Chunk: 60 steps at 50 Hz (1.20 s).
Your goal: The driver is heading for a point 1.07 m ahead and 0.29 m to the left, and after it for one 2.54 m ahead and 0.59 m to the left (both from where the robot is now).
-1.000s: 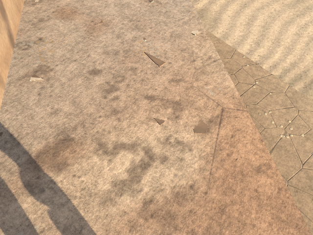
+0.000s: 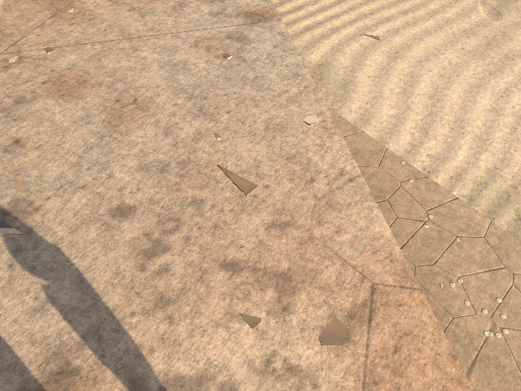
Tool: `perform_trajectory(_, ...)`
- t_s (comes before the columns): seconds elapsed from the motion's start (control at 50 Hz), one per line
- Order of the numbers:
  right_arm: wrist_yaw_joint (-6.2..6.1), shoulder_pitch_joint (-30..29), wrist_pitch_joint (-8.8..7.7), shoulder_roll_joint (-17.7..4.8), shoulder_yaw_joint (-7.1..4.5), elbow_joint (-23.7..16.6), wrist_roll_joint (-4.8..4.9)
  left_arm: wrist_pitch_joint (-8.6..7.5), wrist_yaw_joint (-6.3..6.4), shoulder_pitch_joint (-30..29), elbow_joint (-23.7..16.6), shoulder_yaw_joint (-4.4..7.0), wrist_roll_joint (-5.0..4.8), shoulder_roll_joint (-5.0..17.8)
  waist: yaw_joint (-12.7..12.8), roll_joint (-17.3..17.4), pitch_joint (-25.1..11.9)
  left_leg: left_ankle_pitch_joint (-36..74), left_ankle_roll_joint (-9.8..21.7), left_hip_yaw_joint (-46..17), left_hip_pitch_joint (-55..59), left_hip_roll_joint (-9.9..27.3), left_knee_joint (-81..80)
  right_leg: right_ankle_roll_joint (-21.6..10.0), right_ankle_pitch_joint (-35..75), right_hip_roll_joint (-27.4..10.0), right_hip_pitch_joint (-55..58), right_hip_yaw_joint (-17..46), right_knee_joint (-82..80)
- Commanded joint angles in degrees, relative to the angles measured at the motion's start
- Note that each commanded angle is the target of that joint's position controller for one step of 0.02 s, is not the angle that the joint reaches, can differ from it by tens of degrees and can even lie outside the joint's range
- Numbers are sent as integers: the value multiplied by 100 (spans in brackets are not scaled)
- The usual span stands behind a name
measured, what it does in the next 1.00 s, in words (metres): walks ahead, turning left: right foot, then left foot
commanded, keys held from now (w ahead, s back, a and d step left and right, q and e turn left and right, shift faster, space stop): w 0.34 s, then w+q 0.66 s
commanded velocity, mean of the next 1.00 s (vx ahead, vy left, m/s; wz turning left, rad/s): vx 0.50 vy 0.00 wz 0.26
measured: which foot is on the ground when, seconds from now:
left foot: down 0.00-0.32, up 0.34-0.86, down 0.88-1.00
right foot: up 0.00-0.28, down 0.30-0.90, up 0.92-1.00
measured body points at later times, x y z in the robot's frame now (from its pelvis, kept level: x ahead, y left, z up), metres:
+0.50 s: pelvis +0.28 -0.09 +0.00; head +0.30 -0.10 +0.45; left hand +0.34 +0.18 -0.12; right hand +0.36 -0.35 -0.14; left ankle +0.26 +0.08 -0.65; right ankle +0.30 -0.17 -0.74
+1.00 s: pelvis +0.54 +0.00 -0.02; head +0.57 +0.02 +0.43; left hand +0.53 +0.29 -0.15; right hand +0.75 -0.21 -0.13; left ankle +0.58 +0.08 -0.74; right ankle +0.45 -0.18 -0.63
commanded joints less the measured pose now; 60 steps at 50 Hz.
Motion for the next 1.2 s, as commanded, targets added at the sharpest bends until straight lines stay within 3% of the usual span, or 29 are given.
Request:
perform_trajectory(0.02,-113,-213,-103,-750,-117,-304,2,19,43,200,-240,82,73,270,266,448,324,342,977,-1212,-588,1603,-1200,159,903,-245,-179,10,-756)
perform_trajectory(0.12,-212,360,-13,-937,-150,-172,113,-56,-58,-912,-532,36,6,165,-139,456,336,430,705,-919,79,1548,-1084,223,1791,59,7,-247,-2656)
perform_trajectory(0.22,-234,686,124,-987,-193,-8,150,-124,-244,-1478,-814,25,-55,268,-254,528,465,413,608,-1048,1012,1937,-588,47,1096,207,11,-251,-3431)
perform_trajectory(0.26,-244,551,185,-1067,-226,-24,152,-170,-287,-1150,-788,89,-50,420,-3,646,290,1081,498,-1069,1154,2008,-159,-126,666,368,610,-373,-3656)
perform_trajectory(0.28,-244,413,216,-1057,-215,-61,138,-186,-281,-594,-639,187,-38,583,328,649,-24,2043,381,-891,1089,1821,500,-252,582,563,1404,-537,-3787)
perform_trajectory(0.3,-241,376,230,-859,-141,-110,80,-196,-243,483,-318,350,-39,913,767,511,-700,2436,206,-597,604,1467,1779,-470,696,500,2870,-420,-3720)
perform_trajectory(0.32,-217,754,158,-391,19,-257,11,-181,-210,1478,-138,502,70,1538,861,-505,-1691,857,-161,-140,-1334,800,4062,-1158,529,-931,5176,1530,-3727)
perform_trajectory(0.34,-179,1043,7,-65,129,-201,91,-142,-235,1739,-44,481,30,1472,780,-1581,-2248,-2322,-308,-582,-2882,131,5492,-1692,-281,-1663,6172,3785,-4658)
perform_trajectory(0.36,-159,659,-99,-730,-38,-238,252,-162,-234,1425,-105,334,25,990,817,-977,-1682,-2225,-161,-1209,-3424,473,6108,-1407,-502,-1534,5686,3428,-4790)
perform_trajectory(0.38,-164,162,-132,-916,-93,-401,343,-165,-217,884,-236,255,39,754,685,-609,-1033,-1712,-70,-1100,-3499,762,6076,-1165,-91,-1375,4847,2457,-4848)
perform_trajectory(0.4,-204,-66,-97,-857,-110,-431,291,-177,-241,399,-307,191,68,579,489,-141,-641,-1207,-88,-1008,-3232,1010,5743,-1032,365,-1136,4015,1762,-5079)
perform_trajectory(0.42,-240,-74,-9,-789,-162,-415,229,-207,-257,150,-321,145,84,396,306,-151,-404,-892,-99,-1040,-2961,1193,5375,-905,557,-912,3515,1245,-5294)
perform_trajectory(0.46,-238,186,174,-518,-171,-317,239,-236,-275,115,-192,128,134,272,114,-280,-204,-576,-140,-1039,-2512,1244,5134,-817,910,-663,2971,592,-5590)
perform_trajectory(0.52,-252,-22,291,-436,-215,-424,231,-264,-198,338,-9,200,184,480,68,-123,43,-50,-205,-1190,-2933,1194,4803,-834,1694,-649,2948,-23,-5734)
perform_trajectory(0.6,-201,-619,284,-408,-253,-664,170,-219,-68,431,73,212,198,541,168,-77,208,923,-279,-1176,-3285,1091,3675,-712,1866,-592,3188,-607,-5850)
perform_trajectory(0.68,-66,-1402,277,-254,-186,-976,121,-160,32,723,193,232,138,644,440,13,476,1366,-234,-700,-3296,1074,2664,-604,1856,-669,3554,-1037,-5928)
perform_trajectory(0.76,85,-1975,267,-187,-146,-1369,149,7,63,1038,315,288,71,747,590,37,635,804,-92,-340,-3639,1034,2196,-569,2416,-939,4462,-1269,-5513)
perform_trajectory(0.82,180,-1858,278,-337,-224,-1553,173,107,104,809,208,349,27,950,322,-210,359,28,158,195,-2783,652,2059,-423,4581,-955,4566,-1555,-4727)
perform_trajectory(0.86,178,-904,299,-715,-428,-1425,197,177,142,608,116,391,16,1121,-260,-430,-274,-357,431,434,-1350,203,1988,-287,5967,-865,4348,-1664,-3252)
perform_trajectory(0.88,103,37,308,-1089,-630,-1199,192,172,138,467,37,375,-14,1126,-766,-251,-755,42,666,213,157,82,1461,-85,5299,-596,3625,-1738,-1898)
perform_trajectory(0.9,-45,662,352,-1642,-772,-1057,170,86,96,587,-139,260,150,764,-745,893,-1247,313,1062,-1690,1862,1303,1409,147,1538,-116,1863,-1671,55)
perform_trajectory(0.92,-23,461,272,-1877,-755,-1251,117,-160,-30,989,-416,60,82,167,-189,1694,-2051,-563,2255,-5097,3363,2534,407,341,-2292,1089,-193,-499,1781)
perform_trajectory(0.94,-11,591,244,-1384,-624,-1224,72,-384,-117,205,-548,184,-124,693,-574,927,-1862,-598,1883,-4796,3242,2372,19,156,-1982,760,-818,330,1936)
perform_trajectory(0.96,-23,298,201,-1094,-553,-1246,94,-458,-137,-122,-697,198,-224,750,-439,739,-1128,-262,1611,-3839,2521,2166,27,20,-1442,513,-1008,235,1557)
perform_trajectory(0.98,-9,-193,174,-919,-490,-1367,135,-451,-85,-135,-636,209,-120,712,-106,106,-666,309,1384,-3143,1541,1888,-22,35,-1025,244,-659,190,1020)
perform_trajectory(1.0,-19,-530,166,-745,-433,-1473,125,-385,-38,-77,-608,277,16,782,104,64,-470,773,1258,-2689,839,1685,-106,104,-805,85,-245,159,561)
perform_trajectory(1.02,-43,-642,166,-682,-397,-1543,86,-291,-40,34,-630,305,59,776,260,178,-409,973,1226,-2505,390,1550,-241,171,-683,-11,116,179,349)
perform_trajectory(1.1,-188,-371,146,-1019,-470,-1543,105,-99,14,-328,-891,282,177,560,275,335,-172,1647,1202,-1975,-336,1273,-432,530,3,86,186,-50,-792)
perform_trajectory(1.2,-287,91,238,-1039,-473,-1496,161,-140,-49,-1393,-1255,186,107,381,-151,689,-47,892,793,-1832,-368,942,-241,550,1489,523,448,-93,-2906)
